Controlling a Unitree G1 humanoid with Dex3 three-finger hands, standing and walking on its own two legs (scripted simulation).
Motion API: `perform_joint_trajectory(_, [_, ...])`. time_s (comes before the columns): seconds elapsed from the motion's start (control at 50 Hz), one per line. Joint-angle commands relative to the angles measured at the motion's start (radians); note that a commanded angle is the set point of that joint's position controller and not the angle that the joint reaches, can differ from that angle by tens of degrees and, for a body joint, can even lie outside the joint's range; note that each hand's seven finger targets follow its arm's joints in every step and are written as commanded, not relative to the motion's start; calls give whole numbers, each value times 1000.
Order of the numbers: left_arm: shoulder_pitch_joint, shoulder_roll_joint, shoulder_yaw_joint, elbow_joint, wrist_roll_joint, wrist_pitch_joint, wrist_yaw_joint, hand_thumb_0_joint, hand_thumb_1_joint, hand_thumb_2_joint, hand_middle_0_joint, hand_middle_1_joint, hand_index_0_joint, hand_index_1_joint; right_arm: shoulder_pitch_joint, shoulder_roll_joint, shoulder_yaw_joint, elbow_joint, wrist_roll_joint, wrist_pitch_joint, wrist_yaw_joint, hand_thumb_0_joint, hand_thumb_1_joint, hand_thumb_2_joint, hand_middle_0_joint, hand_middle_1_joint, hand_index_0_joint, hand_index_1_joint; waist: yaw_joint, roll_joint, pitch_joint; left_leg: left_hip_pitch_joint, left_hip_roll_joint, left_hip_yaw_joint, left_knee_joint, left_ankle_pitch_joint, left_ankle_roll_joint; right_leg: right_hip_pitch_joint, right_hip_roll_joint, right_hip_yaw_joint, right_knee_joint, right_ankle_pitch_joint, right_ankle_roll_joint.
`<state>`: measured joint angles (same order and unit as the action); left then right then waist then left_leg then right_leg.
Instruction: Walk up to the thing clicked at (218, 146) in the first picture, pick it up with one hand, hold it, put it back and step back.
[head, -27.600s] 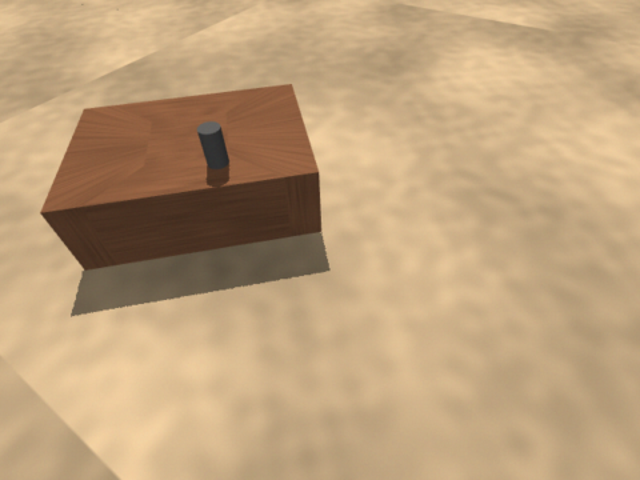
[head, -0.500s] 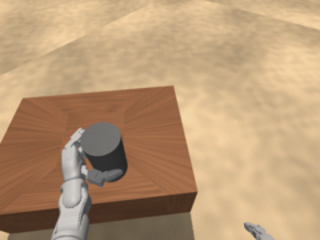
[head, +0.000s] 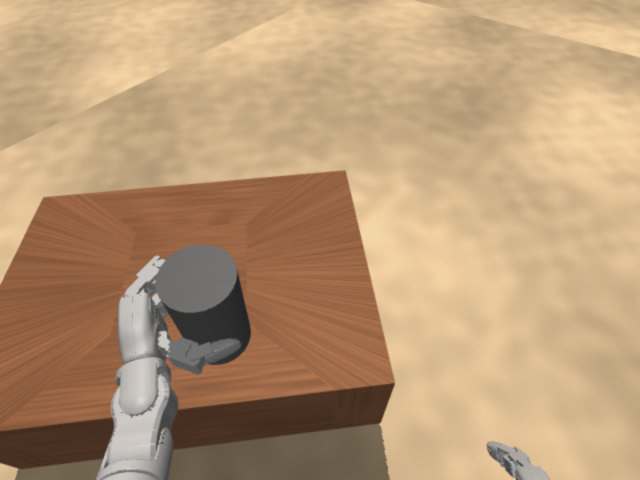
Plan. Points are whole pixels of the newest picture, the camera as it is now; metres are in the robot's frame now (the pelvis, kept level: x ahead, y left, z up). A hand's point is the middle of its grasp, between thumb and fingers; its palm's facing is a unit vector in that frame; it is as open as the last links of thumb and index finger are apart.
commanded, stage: hold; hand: left
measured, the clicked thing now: (210, 309) +0.34 +0.14 +0.05
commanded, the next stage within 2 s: crouch in 1.12 s
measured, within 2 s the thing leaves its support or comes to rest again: neither
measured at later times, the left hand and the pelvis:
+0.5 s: hand (190, 311) +0.34 +0.17 +0.04, palm faces +0.21 -0.98 -0.04, open 11.6 cm; pelvis +0.00 +0.00 +0.00, yaw +0 degrees
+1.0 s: hand (188, 309) +0.34 +0.17 +0.05, palm faces +0.20 -0.98 -0.03, open 11.6 cm; pelvis +0.00 +0.01 +0.00, yaw +0 degrees
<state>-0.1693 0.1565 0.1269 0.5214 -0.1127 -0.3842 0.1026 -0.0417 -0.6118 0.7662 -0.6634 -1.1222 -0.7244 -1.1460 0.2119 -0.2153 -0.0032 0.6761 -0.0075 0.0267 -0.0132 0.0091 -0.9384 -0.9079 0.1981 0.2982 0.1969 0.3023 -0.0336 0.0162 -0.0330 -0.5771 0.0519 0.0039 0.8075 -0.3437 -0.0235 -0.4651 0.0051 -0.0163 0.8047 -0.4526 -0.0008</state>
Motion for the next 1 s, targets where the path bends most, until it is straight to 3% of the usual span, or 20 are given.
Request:
perform_joint_trajectory(0.0, [-343, 75, 15, -303, -39, -121, -4, 0, 35, 1268, -1256, -1455, -1280, -1455, -11, -131, -42, -120, -2, -42, -4, 0, -943, -913, 199, 300, 200, 300, -5, 4, -317, 266, -24, -4, -75, 239, 35, 9, 17, -6, -123, 341, 5])
perform_joint_trajectory(0.12, [-361, 134, 29, -381, -18, -123, -1, 0, -16, 1227, -1236, -1419, -1257, -1421, -11, -138, -49, -121, 0, -45, -4, 0, -943, -913, 199, 300, 200, 300, 1, 24, -348, 292, -26, -3, -71, 276, 37, 27, 14, -4, -123, 378, 8])
perform_joint_trajectory(0.14, [-365, 166, 61, -418, -20, -124, 7, 0, -17, 1228, -1240, -1421, -1261, -1424, -10, -134, -48, -115, 2, -43, -7, 0, -943, -913, 199, 300, 199, 300, 15, 36, -346, 292, -27, -1, -74, 264, 35, 24, 13, -1, -131, 366, 7])
perform_joint_trajectory(0.16, [-314, 112, 22, -364, -21, -112, 5, 0, -28, 1217, -1247, -1423, -1269, -1424, -12, -129, -43, -121, 0, -42, -8, 0, -948, -913, 199, 300, 200, 300, 2, 8, -329, 281, -30, 1, -75, 245, 38, 29, 12, 0, -138, 357, 11])
perform_joint_trajectory(0.22, [-349, 128, 58, -388, -36, -110, 18, 0, -41, 1223, -1229, -1419, -1252, -1421, -7, -128, -42, -110, 3, -44, -13, 0, -946, -914, 199, 300, 200, 300, 6, -8, -334, 266, -27, 0, -76, 241, 42, 39, 11, 2, -140, 365, 12])
perform_joint_trajectory(0.26, [-325, 87, 29, -327, -35, -98, 15, 0, -20, 1223, -1226, -1418, -1249, -1419, -20, -129, -41, -120, 3, -45, -13, 0, -943, -913, 199, 300, 200, 300, -2, -16, -297, 258, -25, -2, -82, 242, 41, 24, 14, -5, -135, 357, 11])
perform_joint_trajectory(0.34, [-367, 151, 60, -343, -10, -109, 13, 0, 25, 1249, -1242, -1432, -1263, -1434, -16, -132, -48, -110, -1, -41, -13, 0, -935, -912, 199, 300, 200, 300, 6, 13, -296, 254, -28, -1, -79, 244, 40, 19, 9, -2, -132, 357, 10])
perform_joint_trajectory(0.4, [-336, 143, 68, -345, -21, -115, 8, 0, 34, 1260, -1253, -1449, -1277, -1449, -15, -130, -46, -112, 2, -39, -12, 0, -939, -912, 200, 300, 200, 300, 19, 12, -306, 260, -31, 4, -79, 245, 40, 31, 6, 1, -134, 359, 9])
perform_joint_trajectory(0.44, [-333, 94, 28, -332, -29, -115, 2, 0, 2, 1254, -1258, -1456, -1283, -1455, -19, -127, -45, -117, 0, -41, -11, 0, -944, -913, 200, 300, 200, 300, 5, 4, -303, 263, -29, 1, -82, 221, 37, 18, 11, -3, -136, 331, 8])
perform_joint_trajectory(0.46, [-329, 116, 50, -333, -30, -112, 6, 0, 11, 1250, -1262, -1449, -1286, -1449, -20, -130, -46, -115, 2, -43, -11, 0, -944, -913, 199, 300, 200, 300, 8, 12, -291, 256, -29, 2, -85, 211, 36, 12, 10, -2, -138, 322, 6])
perform_joint_trajectory(0.58, [-296, 107, 16, -360, -19, -110, 4, 0, -21, 1231, -1224, -1422, -1246, -1424, -9, -133, -49, -119, 2, -44, -6, 0, -945, -914, 199, 300, 200, 300, 5, 7, -350, 287, -25, -4, -66, 289, 39, 34, 17, -7, -122, 388, 9])
perform_joint_trajectory(0.7, [-346, 151, 63, -429, -26, -112, 17, 0, 5, 1242, -1242, -1434, -1264, -1435, -1, -129, -46, -106, 3, -42, -11, 0, -945, -914, 199, 300, 200, 300, 12, 35, -340, 296, -21, -9, -83, 257, 33, 17, 19, -10, -128, 345, 3])
perform_joint_trajectory(0.72, [-312, 101, 20, -361, -23, -101, 12, 0, -14, 1238, -1246, -1435, -1270, -1436, -9, -126, -41, -110, 1, -42, -10, 0, -943, -913, 199, 300, 200, 300, -4, 23, -293, 277, -21, -8, -86, 240, 33, 3, 21, -9, -130, 333, 4])
perform_joint_trajectory(0.78, [-323, 91, 18, -335, -30, -98, 6, 0, 7, 1237, -1230, -1432, -1255, -1430, -13, -129, -44, -112, 2, -47, -7, 0, -940, -912, 200, 300, 200, 300, -4, 18, -293, 263, -21, -8, -76, 259, 37, 6, 19, -8, -126, 356, 6])
perform_joint_trajectory(0.8, [-366, 145, 52, -405, -26, -106, 9, 0, 11, 1249, -1235, -1435, -1257, -1437, -5, -134, -48, -106, 3, -46, -10, 0, -942, -914, 199, 300, 200, 300, 4, 19, -327, 277, -21, -9, -76, 260, 37, 22, 16, -7, -125, 359, 6])
perform_joint_trajectory(0.84, [-296, 103, 14, -353, -18, -95, 3, 0, -9, 1240, -1242, -1437, -1264, -1439, -13, -130, -47, -118, 3, -45, -10, 0, -943, -913, 199, 300, 200, 300, 5, 22, -305, 286, -23, -5, -84, 253, 35, 19, 16, -8, -132, 347, 6])
perform_joint_trajectory(0.9, [-268, 89, 25, -304, -30, -89, 4, 0, -36, 1232, -1235, -1436, -1260, -1435, -13, -135, -51, -113, 5, -50, -8, 0, -943, -913, 200, 300, 200, 300, 5, -16, -299, 275, -19, -9, -81, 257, 38, 18, 20, -13, -131, 348, 7])
perform_joint_trajectory(0.94, [-311, 127, 56, -351, -29, -92, 8, 0, -17, 1225, -1225, -1422, -1248, -1422, -10, -133, -49, -112, 5, -48, -8, 0, -942, -913, 199, 300, 200, 300, 12, 5, -331, 278, -23, -6, -78, 271, 38, 36, 17, -9, -133, 366, 7])
perform_joint_trajectory(0.96, [-285, 100, 27, -343, -27, -91, 4, 0, -7, 1215, -1220, -1417, -1246, -1415, -10, -126, -45, -118, 4, -46, -6, 0, -943, -912, 200, 300, 200, 300, 9, -13, -316, 264, -22, -6, -77, 271, 39, 38, 18, -11, -131, 369, 9])
perform_joint_trajectory(0.98, [-308, 130, 55, -380, -31, -95, 8, 0, 7, 1243, -1223, -1431, -1247, -1431, -3, -129, -49, -114, 6, -46, -8, 0, -943, -913, 200, 300, 200, 300, 14, -5, -335, 271, -26, 0, -70, 284, 42, 47, 12, -4, -133, 397, 13])
